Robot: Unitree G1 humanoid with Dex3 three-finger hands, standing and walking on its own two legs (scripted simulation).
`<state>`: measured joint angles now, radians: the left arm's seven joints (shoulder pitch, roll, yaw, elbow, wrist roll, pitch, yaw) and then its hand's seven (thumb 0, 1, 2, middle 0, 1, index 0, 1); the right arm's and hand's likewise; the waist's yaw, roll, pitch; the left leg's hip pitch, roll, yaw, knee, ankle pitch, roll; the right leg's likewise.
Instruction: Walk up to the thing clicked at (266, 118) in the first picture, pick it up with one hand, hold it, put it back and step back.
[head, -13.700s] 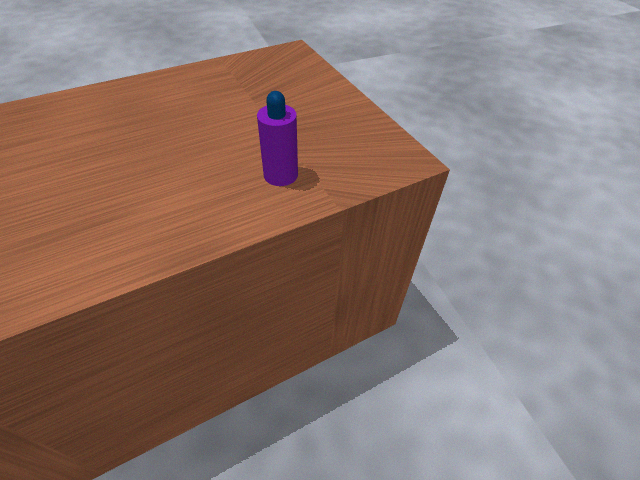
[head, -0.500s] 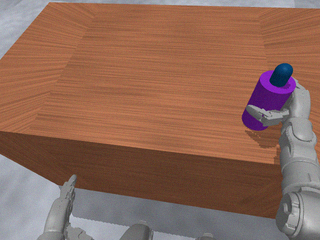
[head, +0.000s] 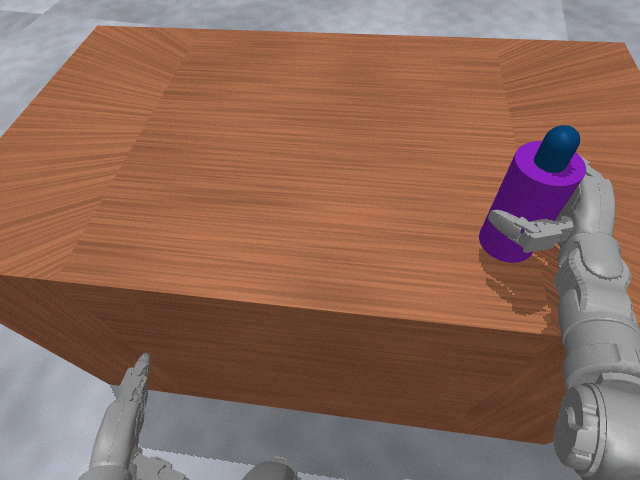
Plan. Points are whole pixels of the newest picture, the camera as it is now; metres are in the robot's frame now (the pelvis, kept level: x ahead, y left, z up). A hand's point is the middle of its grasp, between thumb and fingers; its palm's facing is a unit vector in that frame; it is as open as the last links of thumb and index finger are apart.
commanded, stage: lift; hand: right
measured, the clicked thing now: (532, 193) +0.46 -0.19 +0.10
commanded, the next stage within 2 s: hold in 1.38 s
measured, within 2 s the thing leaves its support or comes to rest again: neither
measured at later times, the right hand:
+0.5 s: hand (545, 201) +0.42 -0.18 +0.13, palm faces +0.14 +0.99 -0.03, open 10.3 cm
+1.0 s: hand (579, 217) +0.36 -0.18 +0.18, palm faces +0.14 +0.99 -0.04, open 10.3 cm
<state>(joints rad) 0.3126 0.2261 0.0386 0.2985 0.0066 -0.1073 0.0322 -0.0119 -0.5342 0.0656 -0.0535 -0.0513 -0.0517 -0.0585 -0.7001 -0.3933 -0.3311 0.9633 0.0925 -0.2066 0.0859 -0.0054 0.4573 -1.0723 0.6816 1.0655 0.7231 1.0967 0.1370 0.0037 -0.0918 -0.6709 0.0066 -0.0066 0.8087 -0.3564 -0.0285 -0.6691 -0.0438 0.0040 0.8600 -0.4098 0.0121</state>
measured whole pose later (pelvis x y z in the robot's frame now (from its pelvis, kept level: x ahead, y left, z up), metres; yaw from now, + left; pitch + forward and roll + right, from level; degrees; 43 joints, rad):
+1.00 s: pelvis -0.01 +0.00 +0.03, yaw -1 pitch +0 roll +0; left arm 0.28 0.22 0.07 0.48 -0.03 -0.14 0.10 -0.01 -0.52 0.05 -0.04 -0.05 -0.04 -0.05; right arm -0.33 -0.26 -0.20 0.19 0.19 0.22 0.01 -0.01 0.49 -1.10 0.69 1.06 0.74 1.09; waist 0.02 -0.04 -0.04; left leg -0.33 0.03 -0.01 0.61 -0.28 -0.03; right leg -0.32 -0.02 0.00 0.63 -0.31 0.01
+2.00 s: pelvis -0.02 +0.01 +0.03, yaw -2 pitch -3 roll +0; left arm 0.24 0.23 0.08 0.62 -0.02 -0.25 0.11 -0.01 -0.54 0.06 -0.05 -0.05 -0.05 -0.06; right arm -0.24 -0.28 -0.23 -0.17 0.23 0.53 0.03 -0.01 0.49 -1.11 0.69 1.07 0.73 1.10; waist 0.00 -0.07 -0.04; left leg -0.28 0.03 0.01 0.59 -0.26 -0.02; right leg -0.27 -0.02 0.01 0.60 -0.29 0.02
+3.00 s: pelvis -0.01 +0.00 +0.03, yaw -2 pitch -3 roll +0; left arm 0.24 0.23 0.08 0.63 -0.02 -0.27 0.13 -0.01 -0.54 0.06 -0.05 -0.05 -0.05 -0.06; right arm -0.19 -0.27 -0.23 -0.25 0.24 0.57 0.02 -0.01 0.49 -1.11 0.69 1.07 0.74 1.10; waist -0.01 -0.07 -0.05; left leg -0.28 0.03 0.02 0.60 -0.28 -0.03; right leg -0.27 -0.02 0.02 0.62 -0.30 0.01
